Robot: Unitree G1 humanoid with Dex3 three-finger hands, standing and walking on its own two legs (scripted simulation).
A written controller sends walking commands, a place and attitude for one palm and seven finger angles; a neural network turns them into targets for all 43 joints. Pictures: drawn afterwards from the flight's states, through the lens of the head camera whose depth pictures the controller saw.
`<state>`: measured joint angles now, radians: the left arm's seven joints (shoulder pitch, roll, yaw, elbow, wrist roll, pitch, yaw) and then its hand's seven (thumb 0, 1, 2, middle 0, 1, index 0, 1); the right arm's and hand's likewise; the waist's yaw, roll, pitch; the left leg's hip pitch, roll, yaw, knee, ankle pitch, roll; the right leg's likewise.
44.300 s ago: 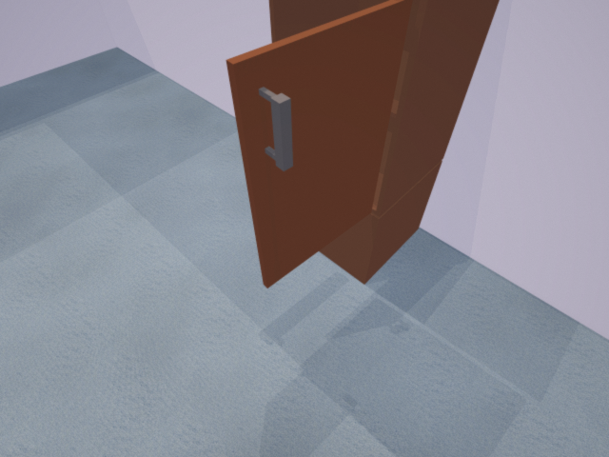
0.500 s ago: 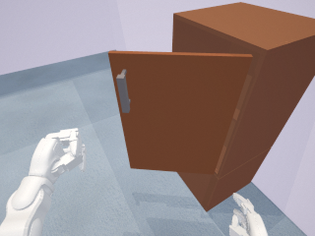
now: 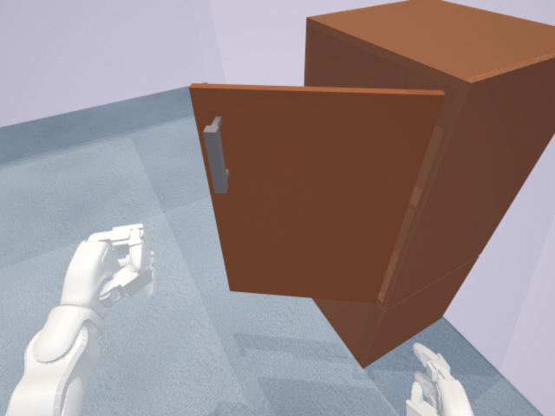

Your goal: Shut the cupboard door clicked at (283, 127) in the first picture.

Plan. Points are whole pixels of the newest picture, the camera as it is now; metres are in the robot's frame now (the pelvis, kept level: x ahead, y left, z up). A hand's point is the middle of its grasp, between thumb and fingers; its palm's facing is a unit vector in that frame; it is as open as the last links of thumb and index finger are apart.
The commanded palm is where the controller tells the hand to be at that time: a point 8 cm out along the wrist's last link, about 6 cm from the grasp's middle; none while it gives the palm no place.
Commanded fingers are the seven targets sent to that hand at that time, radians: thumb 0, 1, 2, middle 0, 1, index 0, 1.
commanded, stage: bring the fist close to the handle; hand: left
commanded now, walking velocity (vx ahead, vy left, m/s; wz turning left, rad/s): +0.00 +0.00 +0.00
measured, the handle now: (219, 155) +0.50 +0.16 +0.14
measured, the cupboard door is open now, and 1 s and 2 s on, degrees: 55 55 47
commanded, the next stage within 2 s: push the door shut along its arc in 1.26 s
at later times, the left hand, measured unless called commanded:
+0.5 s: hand (192, 220) +0.33 +0.16 +0.15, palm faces +0.02 -1.00 -0.03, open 3.1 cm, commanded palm +0.32 +0.21 +0.14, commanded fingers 0.00 0.90 0.90 -1.30 -1.50 -1.30 -1.50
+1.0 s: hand (217, 185) +0.41 +0.14 +0.15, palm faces +0.02 -1.00 -0.01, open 3.1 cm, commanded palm +0.38 +0.19 +0.14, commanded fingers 0.00 0.90 0.90 -1.30 -1.50 -1.30 -1.50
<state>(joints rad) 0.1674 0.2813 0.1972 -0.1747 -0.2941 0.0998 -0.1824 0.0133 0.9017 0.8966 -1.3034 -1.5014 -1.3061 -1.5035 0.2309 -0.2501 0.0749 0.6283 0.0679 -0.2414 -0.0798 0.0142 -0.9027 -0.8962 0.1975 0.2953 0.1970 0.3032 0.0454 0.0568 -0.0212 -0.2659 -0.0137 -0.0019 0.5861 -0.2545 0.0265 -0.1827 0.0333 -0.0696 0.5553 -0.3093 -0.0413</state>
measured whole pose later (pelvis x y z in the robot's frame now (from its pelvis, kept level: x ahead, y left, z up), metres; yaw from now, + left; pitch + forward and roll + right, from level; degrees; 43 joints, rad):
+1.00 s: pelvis +0.02 +0.00 +0.00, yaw -2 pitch +1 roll +0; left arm -0.46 0.26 0.18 0.46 -0.20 0.05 -0.07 0.01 0.90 0.90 -1.30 -1.50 -1.30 -1.50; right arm 0.26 -0.26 0.04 0.65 0.07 -0.07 -0.05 0.01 -0.90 -0.90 0.20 0.30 0.20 0.30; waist -0.02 0.03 -0.03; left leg -0.32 -0.01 0.03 0.56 -0.26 0.02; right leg -0.26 0.04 -0.03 0.57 -0.32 -0.05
